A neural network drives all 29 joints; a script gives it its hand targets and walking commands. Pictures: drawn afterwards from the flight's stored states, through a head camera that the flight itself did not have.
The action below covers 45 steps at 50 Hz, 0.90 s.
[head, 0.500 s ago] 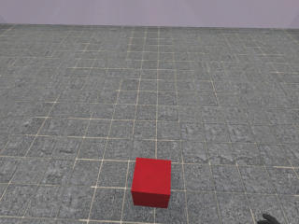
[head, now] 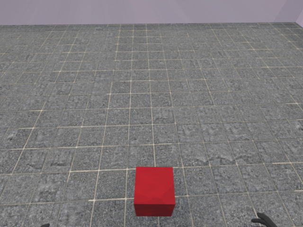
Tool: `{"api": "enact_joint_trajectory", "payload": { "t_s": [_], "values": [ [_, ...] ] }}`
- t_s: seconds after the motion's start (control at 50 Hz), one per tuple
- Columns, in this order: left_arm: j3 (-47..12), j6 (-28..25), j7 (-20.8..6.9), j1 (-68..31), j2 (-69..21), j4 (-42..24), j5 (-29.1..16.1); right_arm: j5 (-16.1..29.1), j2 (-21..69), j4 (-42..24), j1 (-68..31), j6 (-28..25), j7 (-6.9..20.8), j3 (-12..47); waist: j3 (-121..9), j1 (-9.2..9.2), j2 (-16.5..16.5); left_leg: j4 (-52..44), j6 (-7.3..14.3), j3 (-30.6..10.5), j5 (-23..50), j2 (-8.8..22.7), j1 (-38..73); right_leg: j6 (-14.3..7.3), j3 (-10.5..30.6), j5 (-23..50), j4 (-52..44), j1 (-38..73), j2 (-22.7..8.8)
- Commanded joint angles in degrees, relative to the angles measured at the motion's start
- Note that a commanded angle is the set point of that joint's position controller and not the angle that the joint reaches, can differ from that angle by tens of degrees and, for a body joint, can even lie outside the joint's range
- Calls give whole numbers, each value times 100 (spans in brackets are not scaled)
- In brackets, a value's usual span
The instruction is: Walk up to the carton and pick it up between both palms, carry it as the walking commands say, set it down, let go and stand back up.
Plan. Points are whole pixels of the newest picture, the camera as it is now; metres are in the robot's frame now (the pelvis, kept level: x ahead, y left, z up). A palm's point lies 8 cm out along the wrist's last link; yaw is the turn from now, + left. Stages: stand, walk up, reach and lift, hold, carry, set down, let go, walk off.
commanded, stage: walk up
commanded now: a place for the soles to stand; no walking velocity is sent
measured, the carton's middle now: (154, 192) +0.44 -0.01 -0.65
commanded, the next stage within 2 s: reach and lift in 0.84 s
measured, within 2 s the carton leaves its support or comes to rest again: neither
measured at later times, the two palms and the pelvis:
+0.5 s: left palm out of the picture +0.13 +0.30 -0.09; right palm out of the picture +0.09 -0.34 -0.10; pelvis +0.01 -0.01 +0.00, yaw -2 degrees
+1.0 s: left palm (47, 223) +0.17 +0.29 -0.09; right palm out of the picture +0.15 -0.32 -0.09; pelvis +0.00 -0.01 -0.01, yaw +2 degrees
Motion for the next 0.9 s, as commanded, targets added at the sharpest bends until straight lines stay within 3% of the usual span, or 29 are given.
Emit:
{"api": "enact_joint_trajectory", "payload": {
  "t_s": [0.0,0.12,0.3,0.34,0.38,0.42,0.48,0.64,0.82,0.84,0.86,0.88],
  "values": [
    [190,-19,35,-79,1050,-107,-21,22,-1160,-104,-176,-72,-58,-246,-637,-13,12,-494,144,-581,2085,730,346,-370,428,2345,-210,414,-526],
    [157,26,46,-368,996,-90,-7,-5,-1093,-5,-344,-23,-49,-264,-652,-45,81,-648,102,-440,2108,733,516,-351,380,2401,-279,444,-507],
    [149,45,28,-513,1032,-69,33,-43,-1091,16,-423,13,-13,-281,-549,-72,41,-838,96,-386,1347,741,558,-330,481,1933,-474,316,-473],
    [151,40,24,-517,1044,-66,42,-47,-1087,18,-424,18,-6,-277,-519,-78,17,-865,98,-384,1135,735,557,-329,523,1813,-526,273,-466],
    [164,-22,34,-372,1113,-92,87,-110,-1072,-24,-338,45,42,-292,-523,-78,-51,-804,121,-292,222,601,475,-385,656,1208,-593,275,-470],
    [170,-45,33,-400,1140,-136,101,-123,-1026,-32,-306,53,61,-283,-322,-93,-167,-806,113,-325,-137,546,387,-433,847,828,-712,59,-509],
    [170,-68,34,-369,1151,-163,106,-129,-1027,-28,-219,34,66,-290,-221,-110,-211,-816,109,-373,-53,550,478,-430,935,805,-767,-119,-498],
    [166,-55,55,-179,1123,-241,86,-101,-1066,-94,-123,42,43,-316,-341,-97,-66,-724,135,-280,579,635,566,-421,750,1594,-436,98,-358],
    [166,-18,80,-69,1134,-397,93,-91,-1074,-206,-109,98,30,-364,-339,-100,-18,-561,166,-194,756,668,591,-463,742,1813,-191,20,-306],
    [708,292,-182,-880,277,-2407,278,41,-352,-2217,-554,311,174,-385,503,72,-53,-175,27,-632,595,-195,-914,-165,-62,225,-118,-592,192],
    [737,640,-283,-698,547,-2354,420,-63,-410,-2659,-495,613,212,-630,553,70,30,-103,24,-453,677,-217,-583,-64,-160,370,-172,-660,204],
    [934,923,-345,-483,681,-2261,626,-308,-494,-2590,-358,863,204,-891,490,32,-105,26,-15,-427,731,-220,-404,24,-234,428,-151,-754,235]
  ]
}}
